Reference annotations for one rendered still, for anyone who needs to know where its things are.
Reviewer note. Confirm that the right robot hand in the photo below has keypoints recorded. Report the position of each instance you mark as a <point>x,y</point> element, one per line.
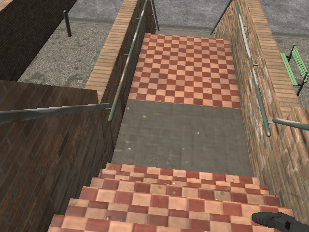
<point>279,221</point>

